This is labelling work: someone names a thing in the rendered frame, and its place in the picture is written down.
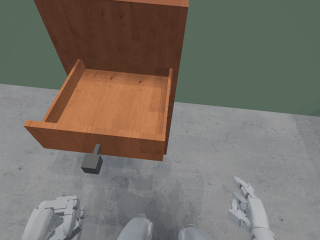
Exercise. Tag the robot right hand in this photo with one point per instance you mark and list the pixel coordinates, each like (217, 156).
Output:
(251, 214)

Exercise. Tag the drawer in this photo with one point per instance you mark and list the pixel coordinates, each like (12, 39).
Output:
(122, 107)

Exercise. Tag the left robot thigh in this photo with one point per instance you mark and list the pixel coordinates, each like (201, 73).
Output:
(138, 228)

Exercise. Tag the robot right forearm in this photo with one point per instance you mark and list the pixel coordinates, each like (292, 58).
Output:
(262, 234)

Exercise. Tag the right robot shin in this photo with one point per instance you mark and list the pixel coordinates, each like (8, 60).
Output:
(190, 225)

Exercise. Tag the robot left hand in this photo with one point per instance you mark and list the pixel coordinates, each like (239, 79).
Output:
(61, 216)

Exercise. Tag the cabinet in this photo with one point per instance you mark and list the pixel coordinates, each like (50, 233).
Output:
(135, 32)

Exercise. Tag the handle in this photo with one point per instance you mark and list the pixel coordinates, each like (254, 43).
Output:
(92, 163)

